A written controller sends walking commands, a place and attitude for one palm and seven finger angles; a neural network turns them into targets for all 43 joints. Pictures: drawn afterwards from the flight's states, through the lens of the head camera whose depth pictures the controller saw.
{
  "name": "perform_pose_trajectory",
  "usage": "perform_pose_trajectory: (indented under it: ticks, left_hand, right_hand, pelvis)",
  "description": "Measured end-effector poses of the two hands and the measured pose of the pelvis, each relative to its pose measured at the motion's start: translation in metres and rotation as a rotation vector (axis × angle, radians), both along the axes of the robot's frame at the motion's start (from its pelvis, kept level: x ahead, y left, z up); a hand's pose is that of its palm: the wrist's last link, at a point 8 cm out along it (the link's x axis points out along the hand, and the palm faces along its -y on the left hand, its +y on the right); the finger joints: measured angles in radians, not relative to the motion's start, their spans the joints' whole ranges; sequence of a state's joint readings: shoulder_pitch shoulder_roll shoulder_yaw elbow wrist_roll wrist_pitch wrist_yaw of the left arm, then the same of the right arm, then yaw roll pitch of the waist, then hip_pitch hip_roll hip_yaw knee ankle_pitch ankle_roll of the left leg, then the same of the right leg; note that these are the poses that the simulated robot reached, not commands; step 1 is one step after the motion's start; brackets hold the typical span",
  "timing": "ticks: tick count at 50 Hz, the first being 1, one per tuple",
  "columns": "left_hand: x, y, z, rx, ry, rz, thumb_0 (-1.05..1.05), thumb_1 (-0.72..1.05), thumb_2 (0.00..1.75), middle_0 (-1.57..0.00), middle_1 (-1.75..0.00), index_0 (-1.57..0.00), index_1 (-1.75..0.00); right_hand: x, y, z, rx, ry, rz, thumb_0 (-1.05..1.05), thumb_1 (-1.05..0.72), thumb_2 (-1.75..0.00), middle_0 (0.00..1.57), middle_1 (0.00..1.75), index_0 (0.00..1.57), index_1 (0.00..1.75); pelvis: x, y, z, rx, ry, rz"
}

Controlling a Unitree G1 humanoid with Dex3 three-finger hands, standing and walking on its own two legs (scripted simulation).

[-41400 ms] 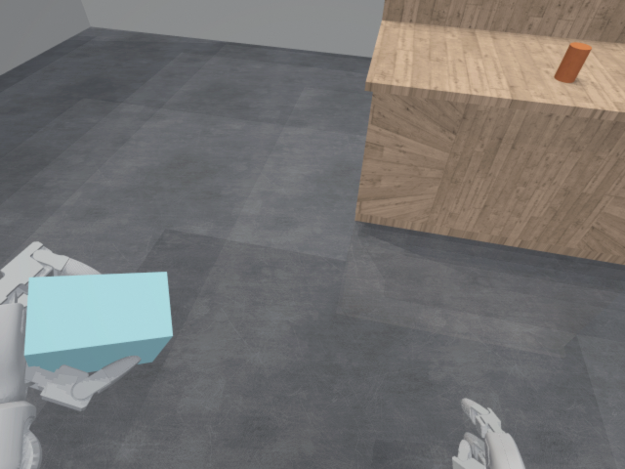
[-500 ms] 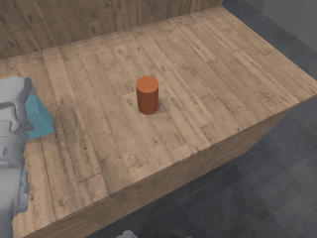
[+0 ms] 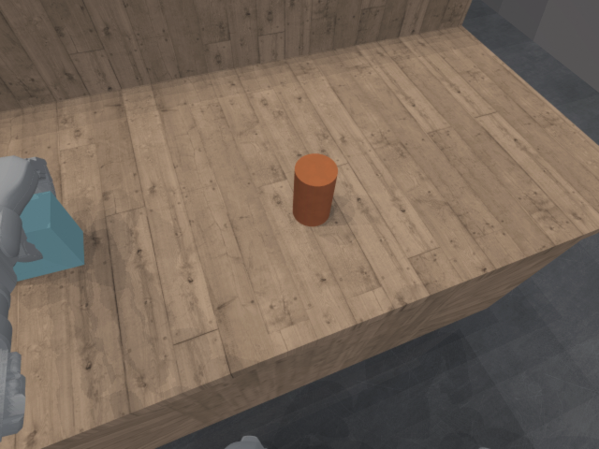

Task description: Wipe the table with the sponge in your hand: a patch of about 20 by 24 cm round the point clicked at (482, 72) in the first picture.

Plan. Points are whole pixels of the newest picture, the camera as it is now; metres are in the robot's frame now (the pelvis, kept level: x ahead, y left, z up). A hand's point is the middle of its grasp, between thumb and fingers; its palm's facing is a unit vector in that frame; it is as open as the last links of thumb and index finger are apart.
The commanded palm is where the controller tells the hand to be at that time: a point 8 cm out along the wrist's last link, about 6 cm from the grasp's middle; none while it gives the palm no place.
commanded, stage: wipe back along the first lane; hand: left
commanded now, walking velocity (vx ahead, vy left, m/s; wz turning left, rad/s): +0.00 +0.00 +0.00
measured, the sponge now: (31, 245) +0.37 +0.41 -0.01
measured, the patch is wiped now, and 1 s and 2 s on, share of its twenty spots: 0.95 0.95 0.95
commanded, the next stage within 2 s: lift the sponge slowly off the table in 1.62 s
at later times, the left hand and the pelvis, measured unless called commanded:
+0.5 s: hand (18, 233) +0.36 +0.39 +0.05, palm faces -0.10 +0.02 -0.99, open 10.2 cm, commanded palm +0.33 +0.37 +0.08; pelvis -0.01 +0.01 +0.00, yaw +0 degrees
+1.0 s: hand (19, 268) +0.31 +0.36 +0.05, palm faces -0.03 +0.00 -1.00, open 10.2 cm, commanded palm +0.27 +0.35 +0.09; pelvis +0.00 +0.01 +0.01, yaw +1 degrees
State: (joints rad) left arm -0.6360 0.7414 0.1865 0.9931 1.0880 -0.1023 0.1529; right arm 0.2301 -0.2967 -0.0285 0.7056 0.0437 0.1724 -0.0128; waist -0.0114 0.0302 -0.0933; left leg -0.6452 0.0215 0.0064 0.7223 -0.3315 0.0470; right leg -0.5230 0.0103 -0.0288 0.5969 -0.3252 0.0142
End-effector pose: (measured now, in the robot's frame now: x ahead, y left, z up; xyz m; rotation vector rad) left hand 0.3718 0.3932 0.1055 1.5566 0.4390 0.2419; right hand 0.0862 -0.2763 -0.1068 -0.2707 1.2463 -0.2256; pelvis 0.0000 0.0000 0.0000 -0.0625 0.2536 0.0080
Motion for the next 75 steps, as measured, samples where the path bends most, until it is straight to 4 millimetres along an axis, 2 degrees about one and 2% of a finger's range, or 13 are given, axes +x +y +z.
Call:
perform_pose_trajectory:
  ticks: [7,18,26,36,50,57,64,75]
  left_hand:
    - [-0.011,0.003,0.0,0.025,-0.012,0.014,-0.01,-0.58,1.03,-0.77,-1.38,-0.78,-1.44]
    - [-0.023,-0.006,-0.002,0.034,-0.019,-0.001,-0.01,-0.56,1.03,-0.75,-1.41,-0.76,-1.47]
    - [-0.031,-0.012,-0.003,0.031,-0.027,-0.004,-0.01,-0.56,1.03,-0.74,-1.42,-0.75,-1.48]
    - [-0.042,-0.02,-0.003,0.032,-0.047,-0.009,-0.01,-0.56,1.03,-0.74,-1.42,-0.74,-1.48]
    - [-0.083,-0.038,0.0,0.01,-0.093,0.009,-0.01,-0.55,1.03,-0.73,-1.43,-0.74,-1.48]
    - [-0.096,-0.045,-0.001,0.01,-0.068,0.033,-0.01,-0.55,1.03,-0.74,-1.42,-0.74,-1.48]
    - [-0.109,-0.058,-0.001,0.012,-0.062,0.018,0.0,-0.56,1.03,-0.74,-1.42,-0.74,-1.48]
    - [-0.131,-0.07,0.0,0.009,-0.066,0.03,0.0,-0.56,1.03,-0.74,-1.42,-0.75,-1.48]
  right_hand:
    - [0.001,0.008,-0.003,0.027,-0.009,0.0,0.01,-0.9,-0.89,0.2,0.3,0.2,0.3]
    - [-0.007,0.02,-0.004,0.046,-0.013,0.004,0.01,-0.9,-0.89,0.2,0.3,0.2,0.3]
    - [-0.003,0.025,-0.004,0.057,-0.037,0.005,0.01,-0.9,-0.89,0.2,0.3,0.2,0.3]
    - [0.021,0.029,0.002,0.071,-0.1,0.022,0.01,-0.9,-0.89,0.2,0.3,0.2,0.3]
    - [0.083,0.044,0.018,0.117,-0.257,0.106,0.01,-0.91,-0.89,0.2,0.3,0.2,0.3]
    - [0.106,0.048,0.024,0.125,-0.308,0.159,0.01,-0.9,-0.89,0.2,0.3,0.2,0.3]
    - [0.113,0.044,0.025,0.133,-0.333,0.172,0.01,-0.9,-0.89,0.2,0.3,0.2,0.3]
    - [0.106,0.024,0.021,0.117,-0.321,0.155,0.01,-0.9,-0.89,0.2,0.3,0.2,0.3]
  pelvis:
    - [-0.003,0.005,-0.001,-0.003,-0.002,-0.003]
    - [-0.01,0.009,0.001,0.0,-0.031,0.007]
    - [-0.01,0.011,0.002,0.002,-0.041,0.002]
    - [-0.005,0.013,0.005,0.006,-0.061,-0.001]
    - [0.005,0.009,0.01,0.016,-0.106,0.01]
    - [0.005,0.002,0.012,0.023,-0.121,0.022]
    - [0.007,-0.006,0.012,0.028,-0.128,0.022]
    - [0.01,-0.018,0.013,0.035,-0.143,0.015]
